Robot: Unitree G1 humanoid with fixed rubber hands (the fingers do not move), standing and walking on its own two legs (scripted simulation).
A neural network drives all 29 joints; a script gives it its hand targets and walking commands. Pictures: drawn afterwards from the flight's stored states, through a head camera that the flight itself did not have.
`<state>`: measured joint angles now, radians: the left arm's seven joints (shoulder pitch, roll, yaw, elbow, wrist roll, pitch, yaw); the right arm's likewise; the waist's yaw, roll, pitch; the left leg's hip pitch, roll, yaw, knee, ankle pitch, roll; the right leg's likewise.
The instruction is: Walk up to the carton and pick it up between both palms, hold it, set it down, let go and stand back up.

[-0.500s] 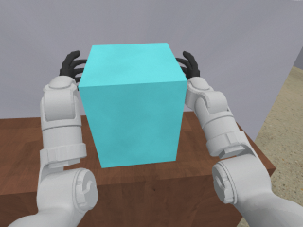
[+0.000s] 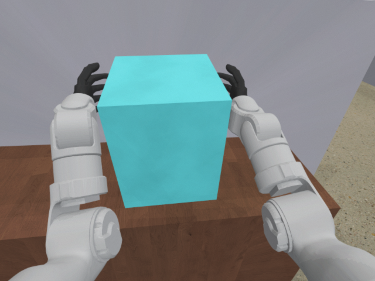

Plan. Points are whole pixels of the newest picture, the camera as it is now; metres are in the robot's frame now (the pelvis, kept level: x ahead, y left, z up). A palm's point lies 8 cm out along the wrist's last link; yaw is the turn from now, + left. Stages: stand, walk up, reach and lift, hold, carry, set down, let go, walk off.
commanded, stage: hold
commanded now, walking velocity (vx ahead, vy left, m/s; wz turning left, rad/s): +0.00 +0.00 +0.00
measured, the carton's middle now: (166, 129) +0.38 +0.01 +0.21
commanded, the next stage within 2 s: none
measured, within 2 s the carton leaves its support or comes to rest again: neither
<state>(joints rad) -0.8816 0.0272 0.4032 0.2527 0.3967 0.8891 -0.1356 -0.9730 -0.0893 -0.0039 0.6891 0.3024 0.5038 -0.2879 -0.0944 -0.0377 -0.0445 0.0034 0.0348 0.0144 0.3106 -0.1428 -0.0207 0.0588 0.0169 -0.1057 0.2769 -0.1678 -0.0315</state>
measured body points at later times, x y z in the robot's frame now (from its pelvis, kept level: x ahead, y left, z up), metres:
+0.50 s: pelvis +0.00 +0.00 +0.00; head -0.09 +0.02 +0.44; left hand +0.38 +0.16 +0.28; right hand +0.38 -0.13 +0.28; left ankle +0.03 +0.13 -0.75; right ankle +0.01 -0.09 -0.75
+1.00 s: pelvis +0.00 +0.00 +0.00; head -0.09 +0.02 +0.44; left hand +0.38 +0.16 +0.28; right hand +0.38 -0.14 +0.28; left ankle +0.03 +0.13 -0.75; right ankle +0.01 -0.09 -0.75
